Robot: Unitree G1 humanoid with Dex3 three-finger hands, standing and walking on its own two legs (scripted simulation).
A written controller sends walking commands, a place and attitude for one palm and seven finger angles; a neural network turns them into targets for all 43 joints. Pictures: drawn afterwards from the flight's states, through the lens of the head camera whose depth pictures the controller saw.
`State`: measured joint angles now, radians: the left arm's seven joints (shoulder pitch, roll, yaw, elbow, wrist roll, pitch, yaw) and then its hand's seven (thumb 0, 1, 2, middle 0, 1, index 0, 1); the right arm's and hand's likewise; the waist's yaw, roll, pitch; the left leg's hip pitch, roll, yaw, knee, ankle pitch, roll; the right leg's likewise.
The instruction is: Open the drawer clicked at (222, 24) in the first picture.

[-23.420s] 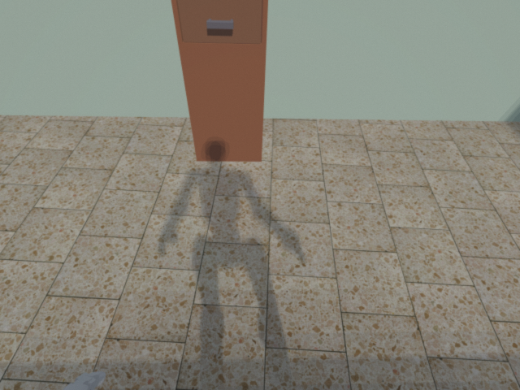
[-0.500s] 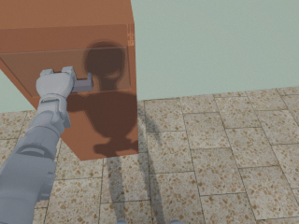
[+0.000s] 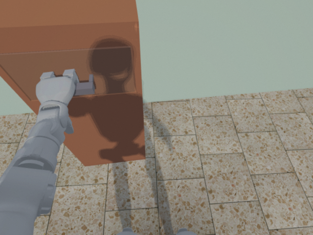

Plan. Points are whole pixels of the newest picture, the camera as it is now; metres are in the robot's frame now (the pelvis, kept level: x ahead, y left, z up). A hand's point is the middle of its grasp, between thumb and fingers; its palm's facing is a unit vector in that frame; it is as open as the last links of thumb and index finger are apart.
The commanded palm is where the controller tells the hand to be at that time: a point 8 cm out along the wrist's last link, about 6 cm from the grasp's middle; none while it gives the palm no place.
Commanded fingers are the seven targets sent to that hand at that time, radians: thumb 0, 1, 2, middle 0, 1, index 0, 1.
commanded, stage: close the thumb around the handle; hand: left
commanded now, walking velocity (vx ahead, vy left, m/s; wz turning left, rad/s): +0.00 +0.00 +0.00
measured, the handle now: (74, 84) +0.52 +0.22 +0.04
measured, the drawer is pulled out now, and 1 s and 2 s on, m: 0.00 0.01 0.13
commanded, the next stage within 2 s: pull the drawer open in 0.64 s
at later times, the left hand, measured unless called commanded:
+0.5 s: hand (63, 105) +0.46 +0.25 +0.02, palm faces -0.02 -0.04 -1.00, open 6.5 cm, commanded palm +0.44 +0.24 +0.08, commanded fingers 0.00 0.90 0.90 -0.40 -1.35 -0.40 -1.35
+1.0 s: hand (63, 108) +0.45 +0.25 +0.02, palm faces -0.03 -0.04 -1.00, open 5.9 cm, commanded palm +0.41 +0.24 +0.08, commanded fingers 0.00 0.90 0.90 -0.40 -1.35 -0.40 -1.35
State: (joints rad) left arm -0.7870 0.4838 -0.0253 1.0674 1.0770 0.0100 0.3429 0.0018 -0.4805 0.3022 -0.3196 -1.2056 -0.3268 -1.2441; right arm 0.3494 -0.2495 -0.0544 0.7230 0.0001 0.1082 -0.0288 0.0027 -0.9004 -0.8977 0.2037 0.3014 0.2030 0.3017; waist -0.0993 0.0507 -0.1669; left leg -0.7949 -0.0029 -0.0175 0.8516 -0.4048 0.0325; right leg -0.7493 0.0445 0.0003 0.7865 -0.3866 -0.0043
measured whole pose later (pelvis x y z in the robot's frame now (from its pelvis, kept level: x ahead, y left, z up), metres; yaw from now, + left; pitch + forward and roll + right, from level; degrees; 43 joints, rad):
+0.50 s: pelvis +0.01 +0.00 +0.00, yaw -1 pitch +19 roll -2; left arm -0.69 0.48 0.01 0.98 1.08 -0.04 0.35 0.00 0.58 0.76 -0.39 -1.32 -0.37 -1.31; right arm 0.33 -0.25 -0.07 0.71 0.00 0.12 -0.02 0.00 -0.90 -0.90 0.20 0.30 0.20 0.30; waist -0.08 0.05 -0.17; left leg -0.76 0.00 -0.01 0.84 -0.41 0.03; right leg -0.72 0.05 0.01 0.78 -0.39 0.00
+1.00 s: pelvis +0.01 +0.00 +0.01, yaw -1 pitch +18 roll -2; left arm -0.63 0.46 0.00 0.93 1.07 -0.02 0.33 0.00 0.72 0.79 -0.39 -1.35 -0.33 -1.34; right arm 0.35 -0.24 -0.07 0.71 0.00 0.13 -0.02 0.00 -0.90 -0.90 0.20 0.30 0.20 0.30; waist -0.07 0.05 -0.17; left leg -0.73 0.00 0.01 0.82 -0.41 0.04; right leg -0.69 0.05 0.03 0.76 -0.39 0.00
